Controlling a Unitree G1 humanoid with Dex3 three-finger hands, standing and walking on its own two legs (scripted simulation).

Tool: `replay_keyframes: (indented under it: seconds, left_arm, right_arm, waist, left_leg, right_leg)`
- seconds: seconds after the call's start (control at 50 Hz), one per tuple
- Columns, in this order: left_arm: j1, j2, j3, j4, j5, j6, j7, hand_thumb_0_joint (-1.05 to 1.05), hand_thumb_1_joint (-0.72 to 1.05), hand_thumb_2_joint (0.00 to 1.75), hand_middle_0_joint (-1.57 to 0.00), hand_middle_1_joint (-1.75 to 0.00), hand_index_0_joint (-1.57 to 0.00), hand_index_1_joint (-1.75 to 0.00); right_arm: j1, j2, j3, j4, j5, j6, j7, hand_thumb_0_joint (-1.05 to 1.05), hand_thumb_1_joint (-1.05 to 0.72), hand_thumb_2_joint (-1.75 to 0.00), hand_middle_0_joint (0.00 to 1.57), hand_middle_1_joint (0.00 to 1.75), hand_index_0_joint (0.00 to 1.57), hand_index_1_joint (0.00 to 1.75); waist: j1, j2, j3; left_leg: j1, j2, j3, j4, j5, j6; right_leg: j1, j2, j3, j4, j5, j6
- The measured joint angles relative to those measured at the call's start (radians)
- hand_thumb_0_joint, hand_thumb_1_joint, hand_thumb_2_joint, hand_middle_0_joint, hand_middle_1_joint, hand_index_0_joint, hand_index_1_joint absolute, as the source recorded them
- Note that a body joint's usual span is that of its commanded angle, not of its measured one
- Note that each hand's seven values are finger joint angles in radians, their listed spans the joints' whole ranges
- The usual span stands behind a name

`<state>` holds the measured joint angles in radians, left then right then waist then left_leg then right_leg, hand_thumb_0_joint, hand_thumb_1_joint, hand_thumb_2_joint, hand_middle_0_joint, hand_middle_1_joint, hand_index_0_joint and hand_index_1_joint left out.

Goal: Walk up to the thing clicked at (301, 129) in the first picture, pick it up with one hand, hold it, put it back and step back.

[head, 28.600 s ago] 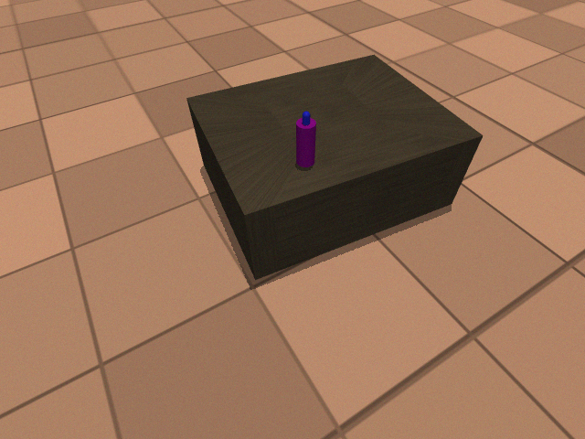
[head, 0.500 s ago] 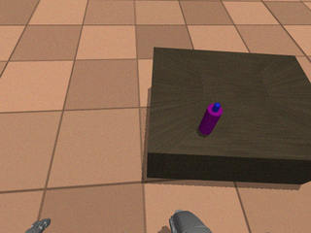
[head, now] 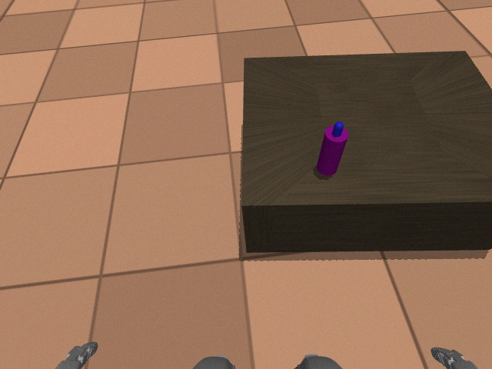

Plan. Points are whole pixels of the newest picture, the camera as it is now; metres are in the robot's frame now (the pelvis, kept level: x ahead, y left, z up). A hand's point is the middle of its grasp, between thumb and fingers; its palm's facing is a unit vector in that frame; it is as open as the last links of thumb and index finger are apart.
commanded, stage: step back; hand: right
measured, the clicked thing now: (332, 147) +0.74 -0.24 -0.26
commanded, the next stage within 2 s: none
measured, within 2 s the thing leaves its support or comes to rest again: neither
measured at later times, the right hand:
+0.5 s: hand out of the picture -0.06 -0.30 -0.15, palm faces +0.06 +0.91 -0.40, open 7.4 cm
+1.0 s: hand out of the picture -0.22 -0.28 -0.14, palm faces -0.05 +0.91 -0.41, open 7.4 cm
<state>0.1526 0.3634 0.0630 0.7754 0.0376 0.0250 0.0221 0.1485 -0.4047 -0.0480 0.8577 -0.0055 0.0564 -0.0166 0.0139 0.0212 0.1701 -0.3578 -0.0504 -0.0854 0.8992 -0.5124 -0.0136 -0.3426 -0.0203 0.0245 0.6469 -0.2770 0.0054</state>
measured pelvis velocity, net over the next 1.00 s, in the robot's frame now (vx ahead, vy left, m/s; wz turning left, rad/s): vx -0.32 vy -0.02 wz -0.01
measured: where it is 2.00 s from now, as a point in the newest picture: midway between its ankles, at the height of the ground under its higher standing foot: outside the picture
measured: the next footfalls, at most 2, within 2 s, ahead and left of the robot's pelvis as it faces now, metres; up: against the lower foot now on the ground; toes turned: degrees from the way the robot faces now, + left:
left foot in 0.04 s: +0.02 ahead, +0.13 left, +0.00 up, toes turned -2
right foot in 0.44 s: -0.16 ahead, -0.13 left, +0.00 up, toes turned -3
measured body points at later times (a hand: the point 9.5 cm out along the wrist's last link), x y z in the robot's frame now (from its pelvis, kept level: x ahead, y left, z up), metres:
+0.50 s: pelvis -0.16 -0.02 -0.01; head -0.12 -0.03 +0.44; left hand -0.07 +0.30 -0.12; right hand -0.07 -0.35 -0.12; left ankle -0.04 +0.12 -0.71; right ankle -0.20 -0.13 -0.72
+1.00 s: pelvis -0.32 -0.02 +0.00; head -0.28 +0.00 +0.45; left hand -0.20 +0.30 -0.11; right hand -0.22 -0.32 -0.11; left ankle -0.28 +0.10 -0.72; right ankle -0.34 -0.15 -0.65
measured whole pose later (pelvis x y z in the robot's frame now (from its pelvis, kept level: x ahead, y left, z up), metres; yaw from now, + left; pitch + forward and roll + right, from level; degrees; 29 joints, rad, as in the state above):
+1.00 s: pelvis -0.32 -0.02 +0.00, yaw -1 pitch -2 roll +0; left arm 0.13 0.40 0.07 0.83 0.01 0.06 0.02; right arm 0.14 -0.36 -0.03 0.86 -0.04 0.05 0.00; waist 0.01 -0.02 0.15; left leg -0.32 0.01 0.00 0.63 -0.27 0.02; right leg -0.45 0.08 0.10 1.16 -0.52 -0.01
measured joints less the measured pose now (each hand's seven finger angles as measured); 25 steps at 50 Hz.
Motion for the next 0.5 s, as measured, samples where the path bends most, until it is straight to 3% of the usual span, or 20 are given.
replay_keyframes:
  seconds: [0.06, 0.08, 0.14, 0.18, 0.24, 0.34, 0.42, 0.46, 0.5]
  left_arm:
    - [-0.032, 0.026, 0.001, -0.022, -0.011, 0.010, -0.004, 0.00, 0.90, 0.90, -0.20, -0.30, -0.21, -0.30]
    - [-0.042, 0.036, 0.005, -0.021, -0.014, 0.015, -0.004, 0.00, 0.90, 0.90, -0.20, -0.30, -0.21, -0.30]
    - [-0.045, 0.045, 0.015, 0.010, -0.019, 0.036, 0.004, 0.00, 0.91, 0.90, -0.20, -0.30, -0.20, -0.30]
    - [-0.033, 0.051, 0.021, 0.025, -0.026, 0.040, 0.005, 0.00, 0.91, 0.90, -0.20, -0.30, -0.20, -0.30]
    - [-0.006, 0.052, 0.027, 0.034, -0.025, 0.035, -0.004, 0.00, 0.91, 0.90, -0.20, -0.30, -0.20, -0.30]
    - [0.034, 0.051, 0.026, 0.050, -0.017, 0.036, -0.020, 0.00, 0.91, 0.90, -0.20, -0.30, -0.20, -0.30]
    - [0.052, 0.043, 0.020, 0.073, -0.016, 0.028, -0.030, 0.00, 0.91, 0.90, -0.20, -0.30, -0.20, -0.30]
    - [0.056, 0.019, 0.021, 0.093, -0.007, 0.019, -0.032, 0.00, 0.91, 0.90, -0.20, -0.30, -0.20, -0.30]
    - [0.072, 0.003, 0.014, 0.096, 0.002, 0.023, -0.040, 0.00, 0.91, 0.90, -0.20, -0.30, -0.20, -0.30]
  right_arm:
    - [0.010, 0.008, -0.009, 0.012, -0.015, -0.012, 0.006, 0.01, -0.90, -0.90, 0.20, 0.30, 0.20, 0.30]
    - [0.007, 0.020, -0.010, 0.018, -0.023, -0.013, 0.008, 0.01, -0.90, -0.90, 0.20, 0.30, 0.20, 0.30]
    - [0.014, 0.038, 0.000, 0.018, -0.031, -0.018, 0.023, 0.01, -0.90, -0.90, 0.20, 0.30, 0.20, 0.30]
    - [0.018, 0.051, 0.006, 0.017, -0.035, -0.019, 0.020, 0.01, -0.90, -0.90, 0.21, 0.30, 0.20, 0.30]
    - [0.014, 0.054, 0.005, 0.006, -0.035, -0.022, 0.014, 0.01, -0.90, -0.90, 0.21, 0.30, 0.20, 0.30]
    - [-0.012, 0.042, 0.000, -0.035, -0.034, -0.030, 0.010, 0.01, -0.90, -0.90, 0.21, 0.30, 0.20, 0.30]
    - [-0.032, 0.017, 0.000, -0.055, -0.033, -0.017, 0.013, 0.01, -0.90, -0.90, 0.21, 0.30, 0.20, 0.30]
    - [-0.043, -0.006, -0.005, -0.048, -0.026, -0.006, 0.012, 0.01, -0.90, -0.90, 0.21, 0.30, 0.20, 0.30]
    - [-0.032, -0.007, -0.015, -0.027, -0.018, 0.007, 0.002, 0.01, -0.90, -0.90, 0.21, 0.30, 0.20, 0.30]
  waist:
    - [-0.010, -0.031, 0.015]
    - [-0.001, -0.060, 0.029]
    - [-0.015, -0.062, 0.021]
    - [-0.016, -0.068, 0.006]
    - [-0.011, -0.062, -0.004]
    - [-0.007, -0.055, 0.002]
    - [0.002, -0.038, -0.004]
    - [-0.005, 0.013, 0.000]
    - [-0.001, 0.018, -0.015]
  left_leg:
    - [0.078, 0.013, 0.046, -0.221, 0.155, 0.016]
    - [0.079, -0.001, 0.066, -0.220, 0.168, 0.023]
    - [0.057, 0.023, 0.064, -0.211, 0.180, 0.036]
    - [0.055, 0.040, 0.068, -0.250, 0.214, 0.034]
    - [0.043, 0.066, 0.079, -0.296, 0.264, 0.035]
    - [-0.004, 0.096, 0.103, -0.315, 0.322, 0.031]
    - [-0.067, 0.122, 0.121, -0.280, 0.348, 0.007]
    - [-0.103, 0.146, 0.089, -0.242, 0.344, 0.000]
    - [-0.145, 0.082, 0.020, -0.131, 0.157, 0.000]
  right_leg:
    - [-0.052, -0.026, -0.004, 0.070, -0.009, 0.018]
    - [-0.066, -0.029, 0.027, 0.097, -0.011, 0.005]
    - [-0.120, 0.078, 0.117, 0.333, -0.226, -0.017]
    - [-0.146, 0.128, 0.139, 0.490, -0.245, -0.021]
    - [-0.131, 0.143, 0.128, 0.580, -0.230, -0.001]
    - [-0.017, 0.092, 0.100, 0.399, -0.233, 0.028]
    - [0.105, 0.041, 0.038, 0.095, -0.180, 0.005]
    - [0.134, 0.063, 0.002, 0.012, -0.143, -0.011]
    - [0.107, 0.054, -0.003, 0.035, -0.133, -0.025]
